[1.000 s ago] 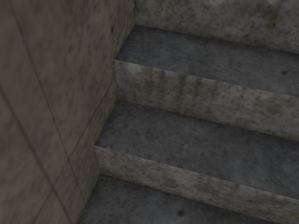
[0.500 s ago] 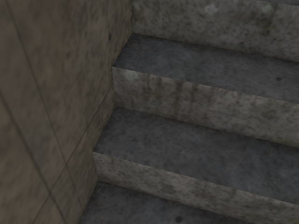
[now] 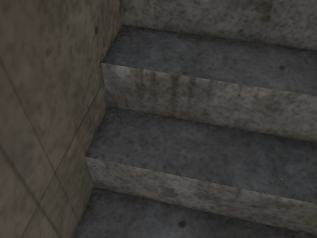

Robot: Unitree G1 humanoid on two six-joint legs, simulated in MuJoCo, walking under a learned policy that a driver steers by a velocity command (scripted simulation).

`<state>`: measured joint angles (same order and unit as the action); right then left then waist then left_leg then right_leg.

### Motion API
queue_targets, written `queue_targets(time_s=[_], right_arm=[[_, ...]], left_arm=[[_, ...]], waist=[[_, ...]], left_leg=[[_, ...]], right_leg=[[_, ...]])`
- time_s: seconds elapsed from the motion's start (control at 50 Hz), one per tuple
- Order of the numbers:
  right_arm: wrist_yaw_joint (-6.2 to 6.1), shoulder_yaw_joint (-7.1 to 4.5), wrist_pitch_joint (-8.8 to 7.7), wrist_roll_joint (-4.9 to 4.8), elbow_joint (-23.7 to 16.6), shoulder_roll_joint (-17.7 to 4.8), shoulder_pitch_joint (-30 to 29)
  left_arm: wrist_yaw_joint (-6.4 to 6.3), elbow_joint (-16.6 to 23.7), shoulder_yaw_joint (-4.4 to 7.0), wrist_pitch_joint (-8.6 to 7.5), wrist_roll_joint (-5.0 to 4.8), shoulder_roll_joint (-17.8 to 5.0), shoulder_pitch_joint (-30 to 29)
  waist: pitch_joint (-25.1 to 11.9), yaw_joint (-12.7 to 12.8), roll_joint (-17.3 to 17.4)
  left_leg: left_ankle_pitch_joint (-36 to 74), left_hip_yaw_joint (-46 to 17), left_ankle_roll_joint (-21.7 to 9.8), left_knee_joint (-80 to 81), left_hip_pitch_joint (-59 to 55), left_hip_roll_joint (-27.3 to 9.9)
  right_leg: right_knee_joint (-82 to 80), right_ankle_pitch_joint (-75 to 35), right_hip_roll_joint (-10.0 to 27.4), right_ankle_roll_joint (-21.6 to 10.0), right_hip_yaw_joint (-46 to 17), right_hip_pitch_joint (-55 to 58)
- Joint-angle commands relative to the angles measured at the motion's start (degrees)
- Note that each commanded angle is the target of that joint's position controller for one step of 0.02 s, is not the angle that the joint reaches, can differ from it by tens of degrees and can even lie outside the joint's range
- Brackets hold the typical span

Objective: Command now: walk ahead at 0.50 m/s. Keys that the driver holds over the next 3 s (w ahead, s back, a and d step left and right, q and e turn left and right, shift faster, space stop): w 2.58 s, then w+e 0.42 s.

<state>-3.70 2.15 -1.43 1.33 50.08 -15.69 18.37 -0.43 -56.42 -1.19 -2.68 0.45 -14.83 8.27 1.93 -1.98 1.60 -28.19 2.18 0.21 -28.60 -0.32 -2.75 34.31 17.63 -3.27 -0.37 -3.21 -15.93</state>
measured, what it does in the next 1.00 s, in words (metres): steps on the spot: left foot, then right foot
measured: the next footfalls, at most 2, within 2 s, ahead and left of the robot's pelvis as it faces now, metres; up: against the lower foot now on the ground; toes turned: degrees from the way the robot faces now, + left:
left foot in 0.52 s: -0.01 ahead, +0.11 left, +0.00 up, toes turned +4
right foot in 0.90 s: +0.12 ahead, -0.08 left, +0.00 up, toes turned -2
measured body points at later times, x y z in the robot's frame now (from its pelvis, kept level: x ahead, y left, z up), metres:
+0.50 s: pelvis -0.01 +0.01 +0.01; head +0.00 +0.01 +0.46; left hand +0.06 +0.27 -0.13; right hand +0.04 -0.26 -0.12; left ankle -0.08 +0.11 -0.71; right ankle +0.01 -0.13 -0.72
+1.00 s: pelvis +0.06 -0.01 +0.01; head +0.07 -0.01 +0.46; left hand +0.17 +0.22 -0.13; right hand +0.07 -0.25 -0.14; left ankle -0.03 +0.11 -0.62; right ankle +0.08 -0.07 -0.72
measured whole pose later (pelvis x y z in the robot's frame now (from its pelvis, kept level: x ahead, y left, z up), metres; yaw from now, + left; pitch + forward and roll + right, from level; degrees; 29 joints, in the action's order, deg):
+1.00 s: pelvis +0.06 -0.01 +0.01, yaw +0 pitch -1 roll -1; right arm -3.2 0.2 -1.1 1.8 51.6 -11.7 20.8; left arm -1.4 -53.4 -1.8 -3.2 1.4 -10.6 10.2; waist 2.5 -1.9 1.7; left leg -27.2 0.2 -4.8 -71.3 23.2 -1.3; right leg 29.2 13.7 -4.3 -5.8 4.1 -15.4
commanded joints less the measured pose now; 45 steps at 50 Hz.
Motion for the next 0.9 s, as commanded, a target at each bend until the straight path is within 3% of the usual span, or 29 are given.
queue_targets(time_s=[0.02, 0.08, 0.14, 0.2, 0.26, 0.32, 0.36, 0.38, 0.4, 0.42, 0.44, 0.46, 0.48, 0.5, 0.52, 0.54, 0.56, 0.58, 0.6, 0.62, 0.68, 0.7, 0.72, 0.74, 0.78, 0.82, 0.86, 0.88, 0.9], right_arm=[[-0.09, -1.65, -0.52, -0.23, -1.9, -7.6, 2.9], [-0.07, -1.47, -0.61, -0.12, -2.0, -7.0, 3.2], [-0.16, -1.05, -0.26, 0.29, -1.8, -5.8, 4.9], [-0.23, -0.98, -0.02, 0.57, -1.6, -5.7, 6.4], [-0.07, -1.89, -0.43, -0.33, -1.9, -8.4, 5.1], [0.26, -1.95, -1.04, -0.47, -2.5, -8.1, 3.1], [0.25, -1.54, -0.94, -0.21, -2.8, -6.3, 4.3], [0.29, -1.18, -0.56, 0.09, -3.2, -4.6, 4.2], [-0.28, -1.83, 0.17, 0.63, -4.1, -3.9, 2.0], [-0.7, -1.86, 0.72, 0.94, -5.2, -3.2, -0.1], [-0.34, -1.6, 1.1, 0.61, -5.6, -3.1, -0.9], [-0.03, -1.68, 0.83, -0.53, -4.9, -3.0, 1.4], [0.08, -1.95, 0.56, -0.79, -3.8, -3.1, 3.5], [0.03, -2.01, 0.3, -0.56, -2.0, -2.5, 6.7], [-0.06, -2.02, -0.1, 0.27, -0.6, -1.9, 9.6], [-0.02, -2.45, -0.26, 1.29, -0.7, -2.9, 11.9], [0.42, -4.41, -0.13, 1.24, -1.6, -10.6, 14.9], [0.53, -4.87, -0.05, 1.03, -1.0, -10.6, 14.4], [0.65, -4.64, -0.35, 0.72, -1.8, -9.0, 10.7], [0.12, -4.66, -0.9, 0.73, -1.8, -8.1, 7.5], [0.18, -4.49, -3.1, 0.16, -0.5, -6.2, 8.2], [0.18, -4.49, -3.29, 0.18, -0.1, -5.6, 9.3], [0.15, -4.27, -3.42, 0.09, 0.0, -5.0, 9.2], [0.04, -4.22, -3.23, 0.42, 0.4, -4.6, 9.7], [-0.21, -3.61, -2.81, 0.5, 0.4, -3.6, 9.7], [-0.22, -3.89, -2.58, 0.11, 0.5, -5.1, 9.8], [0.39, -4.05, -2.63, -1.02, 0.5, -5.9, 7.7], [1.27, -3.99, -2.65, -1.7, -0.2, -6.1, 4.5], [1.5, -3.4, -2.94, -2.7, -1.1, -4.1, 3.8]], left_arm=[[-0.11, 3.3, 0.87, -0.69, 0.31, -5.5, -0.7], [-0.13, 3.3, 1.27, -0.68, 0.37, -6.6, 1.3], [-0.05, 3.5, 1.73, -0.46, 0.21, -7.7, 1.8], [0.1, 4.8, 1.39, -0.31, -0.07, -6.5, -0.7], [0.12, 5.6, 0.66, -0.75, 0.51, -4.3, -1.0], [-0.03, 4.7, 1.14, -1.11, 0.76, -5.2, 3.4], [-0.09, 3.8, 2.4, -0.98, 0.72, -8.6, 7.9], [-0.11, 3.4, 3.01, -0.75, 0.79, -10.4, 9.9], [-1.05, 3.4, 3.73, -0.99, 0.95, -12.7, 12.5], [-1.35, 3.3, 4.21, -1.33, 1.22, -13.9, 12.3], [-1.04, 4.2, 3.91, -1.01, 1.21, -12.3, 8.1], [-0.31, 4.9, 3.2, -0.34, 0.78, -10.3, 3.2], [-0.09, 5.7, 2.96, 0.01, 0.28, -9.3, 0.0], [-0.03, 6.2, 2.61, 0.37, -0.13, -8.1, -1.8], [0.16, 6.5, 2.08, 0.43, -0.69, -6.3, -2.8], [0.25, 6.4, 1.09, 0.13, -1.3, -2.9, -2.7], [0.43, 9.2, 0.15, -0.09, -1.14, -1.1, -5.3], [0.04, 9.3, 1.32, -0.21, 0.78, -5.0, -5.0], [0.2, 9.4, 1.67, -0.45, 1.06, -5.9, -6.6], [0.36, 9.0, 1.37, -0.98, 1.34, -4.7, -5.9], [0.73, 7.5, 0.11, -0.61, 1.94, -1.8, -2.3], [0.77, 6.8, -0.34, -0.26, 1.98, -0.8, 0.1], [0.75, 7.2, -0.7, -0.02, 1.89, -0.3, -1.3], [0.24, 7.2, -1.21, 0.56, 1.4, 1.0, -1.7], [-0.32, 8.7, -2.08, 1.18, 0.91, 2.0, -6.3], [-0.83, 8.8, -2.32, 1.22, 0.56, 1.8, -6.2], [-1.48, 7.1, -1.98, 0.33, 0.63, 1.3, -0.2], [-1.68, 4.3, -1.08, -0.58, 0.65, 0.0, 7.2], [-1.84, 2.0, -0.37, -1.32, 1.87, -2.1, 12.8]], waist=[[-0.7, 0.2, 2.0], [-1.4, 0.7, -0.3], [-1.5, 0.1, -2.4], [0.5, -1.1, -0.4], [2.5, -0.2, 4.6], [0.5, 1.9, 0.7], [-3.1, 2.5, -4.5], [-3.1, 3.0, -8.8], [-3.4, 5.4, -10.4], [-1.2, 4.9, -7.2], [1.0, 2.6, -7.0], [3.5, -0.3, -9.6], [4.3, -2.4, -10.9], [3.8, -4.3, -9.3], [1.8, -5.4, -5.6], [-2.5, -5.5, -0.7], [-1.0, -6.6, 13.2], [4.7, -4.8, 11.0], [9.7, -3.1, 4.7], [10.9, -0.5, 2.7], [3.4, 1.6, 0.9], [-0.2, 1.7, 2.4], [-0.7, 1.4, 2.9], [-0.7, 1.3, 6.7], [0.9, 0.1, 7.4], [-0.8, -0.2, 8.1], [-4.7, 3.0, 6.9], [-6.0, 7.0, 5.3], [-8.4, 8.3, 3.6]], left_leg=[[33.1, -2.7, -4.9, 3.5, 5.7, -4.4], [33.8, -0.8, -4.4, -0.1, 6.9, -3.1], [24.2, 0.6, -4.0, -2.2, 8.4, -1.5], [17.6, -1.2, -4.9, 2.4, 7.7, -2.3], [26.0, -6.2, -7.1, 6.7, 8.0, -6.7], [41.2, -1.6, -6.4, -1.0, 9.0, -5.1], [32.6, 2.1, -4.1, -10.9, 12.7, -1.1], [14.9, 3.6, -3.4, -16.8, 17.5, 1.3], [-11.5, 2.4, -3.5, -26.5, 22.1, 3.5], [-15.0, -2.0, -4.8, -29.3, 24.1, 0.9], [-13.0, -3.5, -6.5, -22.7, 21.3, -1.4], [-11.0, -1.9, -7.7, -14.1, 13.9, -0.5], [-3.0, 0.6, -7.3, -6.1, 8.7, 0.8], [7.6, 3.8, -6.2, 2.9, 4.4, 2.6], [15.2, 5.5, -4.8, 8.9, -1.4, 3.2], [12.3, -1.9, -4.3, 12.4, -7.4, -1.7], [-0.7, -23.2, -8.6, 20.7, -2.7, -14.5], [-4.4, -28.3, -13.1, 23.5, 0.6, -19.5], [-2.6, -26.1, -13.6, 24.5, 2.1, -18.6], [5.3, -20.7, -12.9, 24.1, 2.0, -16.4], [44.8, -7.6, -10.8, 16.9, -3.0, -11.3], [53.4, -4.3, -11.3, 14.1, -2.5, -10.7], [57.3, -2.4, -11.5, 13.0, -0.6, -10.1], [57.8, -1.3, -11.7, 12.0, 1.9, -9.7], [56.2, -1.4, -11.4, 10.9, 6.0, -9.7], [57.0, -3.0, -11.2, 7.8, 6.5, -10.5], [61.4, -2.7, -10.6, -1.4, 6.6, -9.7], [64.2, -0.6, -9.2, -10.7, 8.4, -6.9], [46.8, -0.8, -7.3, -20.5, 17.2, -4.7]], right_leg=[[-0.4, -20.0, 2.3, -5.2, -0.9, 4.5], [-1.1, -22.3, 3.0, -6.1, -2.2, 6.2], [-2.9, -22.4, 4.9, -8.0, -5.4, 6.1], [-2.4, -17.6, 4.4, -7.8, -5.0, 2.3], [2.5, -14.4, 0.9, -4.9, 0.5, 0.8], [0.1, -16.7, 0.8, -5.5, 0.4, 6.0], [-3.6, -24.5, 5.7, -9.2, -7.3, 10.7], [-8.3, -25.1, 10.9, -12.4, -14.4, 12.2], [-14.7, -20.6, 19.2, -17.1, -24.9, 11.7], [-18.0, -9.3, 22.4, -18.5, -28.6, 8.3], [-20.7, 1.3, 20.4, -16.1, -24.6, 2.3], [-23.4, 5.1, 16.0, -12.6, -18.2, -5.7], [-22.8, 3.4, 12.3, -10.7, -13.7, -8.2], [-19.6, -0.3, 9.2, -9.7, -9.3, -8.2], [-14.3, -2.2, 6.5, -8.5, -5.7, -9.2], [-5.3, 0.4, 2.9, -7.1, -1.7, -11.9], [4.7, 6.9, -1.0, -3.6, 2.4, -16.3], [13.7, 10.1, 2.0, -3.1, -0.6, -19.8], [16.7, 7.5, 3.7, -3.0, -3.2, -23.0], [19.2, 3.6, 3.9, -2.8, -3.6, -24.2], [20.2, -2.7, 3.0, -2.1, 0.4, -20.1], [21.5, -2.4, 2.1, -1.9, 3.1, -16.6], [19.3, -2.9, 2.1, -1.7, 4.2, -14.7], [18.7, -1.7, 1.7, -1.8, 6.5, -12.6], [11.6, -1.3, 1.4, -2.5, 8.5, -9.3], [5.0, -3.6, 0.2, -3.6, 8.4, -4.8], [-4.3, -9.3, -1.3, -5.4, 8.5, 3.3], [-12.0, -15.0, -2.1, -6.5, 9.8, 10.4], [-14.0, -21.5, 2.9, -7.1, 5.0, 21.0]])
